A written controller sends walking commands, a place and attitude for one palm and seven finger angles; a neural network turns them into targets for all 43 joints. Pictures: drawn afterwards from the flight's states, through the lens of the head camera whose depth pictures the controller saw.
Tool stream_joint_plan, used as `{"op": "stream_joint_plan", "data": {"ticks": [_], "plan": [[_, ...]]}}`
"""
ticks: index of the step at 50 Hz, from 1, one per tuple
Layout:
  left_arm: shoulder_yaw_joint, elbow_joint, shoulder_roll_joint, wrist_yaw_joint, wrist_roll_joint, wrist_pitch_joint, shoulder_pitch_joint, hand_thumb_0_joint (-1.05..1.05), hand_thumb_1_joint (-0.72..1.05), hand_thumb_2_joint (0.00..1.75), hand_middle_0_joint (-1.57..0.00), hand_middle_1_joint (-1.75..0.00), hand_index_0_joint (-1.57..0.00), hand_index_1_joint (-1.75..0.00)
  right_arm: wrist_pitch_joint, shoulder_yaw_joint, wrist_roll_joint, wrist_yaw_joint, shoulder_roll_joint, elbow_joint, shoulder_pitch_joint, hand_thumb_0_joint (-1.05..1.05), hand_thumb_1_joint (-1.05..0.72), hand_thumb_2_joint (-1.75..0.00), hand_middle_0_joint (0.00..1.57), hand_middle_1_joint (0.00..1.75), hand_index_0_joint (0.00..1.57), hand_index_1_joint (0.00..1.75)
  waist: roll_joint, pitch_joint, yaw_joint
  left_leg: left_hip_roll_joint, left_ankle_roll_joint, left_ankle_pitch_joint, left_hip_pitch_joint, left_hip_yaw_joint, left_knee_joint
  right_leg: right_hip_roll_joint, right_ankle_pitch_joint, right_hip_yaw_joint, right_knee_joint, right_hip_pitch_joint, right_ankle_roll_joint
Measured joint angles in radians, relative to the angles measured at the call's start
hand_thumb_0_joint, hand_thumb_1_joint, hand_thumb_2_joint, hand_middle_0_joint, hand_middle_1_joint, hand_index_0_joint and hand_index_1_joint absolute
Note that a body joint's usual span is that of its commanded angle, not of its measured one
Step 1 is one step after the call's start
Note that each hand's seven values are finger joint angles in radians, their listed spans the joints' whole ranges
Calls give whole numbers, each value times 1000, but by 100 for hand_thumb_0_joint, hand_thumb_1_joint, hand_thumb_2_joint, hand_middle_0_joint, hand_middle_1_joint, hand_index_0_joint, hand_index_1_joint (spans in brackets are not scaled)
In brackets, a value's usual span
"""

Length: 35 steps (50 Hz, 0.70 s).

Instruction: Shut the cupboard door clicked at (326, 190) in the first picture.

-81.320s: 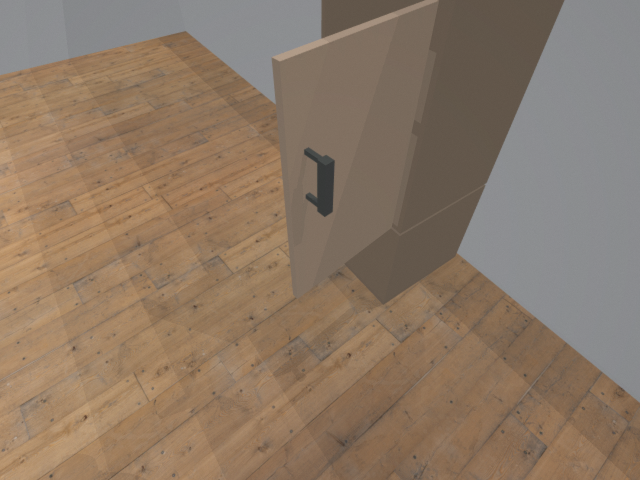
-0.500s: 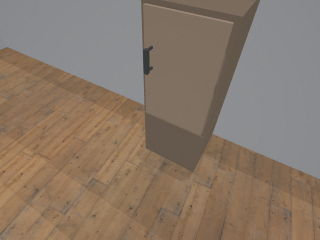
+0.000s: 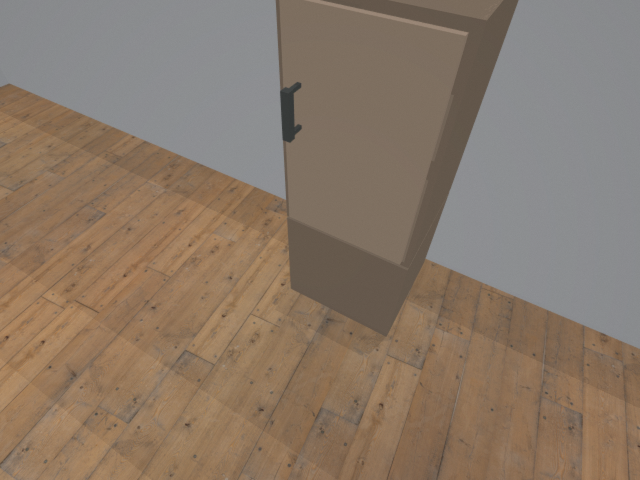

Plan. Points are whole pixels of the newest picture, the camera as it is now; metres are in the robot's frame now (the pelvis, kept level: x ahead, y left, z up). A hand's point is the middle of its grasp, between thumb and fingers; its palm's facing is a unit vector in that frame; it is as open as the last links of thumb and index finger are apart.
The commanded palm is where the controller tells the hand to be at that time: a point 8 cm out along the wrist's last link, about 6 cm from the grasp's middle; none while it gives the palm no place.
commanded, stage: look to check the result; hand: left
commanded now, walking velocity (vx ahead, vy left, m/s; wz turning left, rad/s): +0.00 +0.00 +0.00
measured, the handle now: (292, 112) +0.84 +0.11 +0.02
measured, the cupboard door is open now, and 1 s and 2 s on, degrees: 0 0 0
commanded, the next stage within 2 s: stand and wait in 0.20 s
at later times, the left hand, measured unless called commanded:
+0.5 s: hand out of the picture -0.01 +0.15 -0.18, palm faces +0.05 -0.99 -0.16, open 7.4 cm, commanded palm none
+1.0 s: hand out of the picture +0.00 +0.15 -0.18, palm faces +0.06 -0.98 -0.16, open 7.4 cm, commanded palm none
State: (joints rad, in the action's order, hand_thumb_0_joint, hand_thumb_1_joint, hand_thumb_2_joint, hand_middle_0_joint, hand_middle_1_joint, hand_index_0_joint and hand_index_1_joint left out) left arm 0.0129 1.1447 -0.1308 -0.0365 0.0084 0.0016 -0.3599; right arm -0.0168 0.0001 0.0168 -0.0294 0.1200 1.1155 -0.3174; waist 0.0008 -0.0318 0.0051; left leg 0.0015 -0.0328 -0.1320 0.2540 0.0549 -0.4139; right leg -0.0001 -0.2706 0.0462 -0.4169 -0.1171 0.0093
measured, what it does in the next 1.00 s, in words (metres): stands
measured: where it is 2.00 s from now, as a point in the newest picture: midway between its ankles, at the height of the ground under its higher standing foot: outside the picture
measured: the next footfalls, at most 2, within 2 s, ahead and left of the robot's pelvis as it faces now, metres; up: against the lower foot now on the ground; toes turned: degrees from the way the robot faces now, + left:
none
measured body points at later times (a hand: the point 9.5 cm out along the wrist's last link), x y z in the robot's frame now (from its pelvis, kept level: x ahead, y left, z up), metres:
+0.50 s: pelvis +0.02 +0.00 +0.00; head +0.03 +0.00 +0.45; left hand -0.02 +0.21 -0.16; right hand +0.00 -0.22 -0.16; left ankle +0.06 +0.10 -0.74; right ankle -0.03 -0.11 -0.74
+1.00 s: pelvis +0.03 -0.01 +0.00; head +0.04 +0.00 +0.45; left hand -0.01 +0.20 -0.16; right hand +0.02 -0.22 -0.16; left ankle +0.06 +0.10 -0.74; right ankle -0.03 -0.11 -0.74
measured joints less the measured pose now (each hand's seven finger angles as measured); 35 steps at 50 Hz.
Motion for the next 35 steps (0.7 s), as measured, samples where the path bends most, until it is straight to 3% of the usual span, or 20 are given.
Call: {"op": "stream_joint_plan", "data": {"ticks": [35], "plan": [[-1,-2,3,-1,-2,-5,22,0,91,90,-20,-29,-19,-30,9,6,-1,-5,3,13,23,1,-91,-90,20,30,20,30,10,-15,-4,3,7,-31,-35,-1,8,1,-19,0,32,46,3]]}}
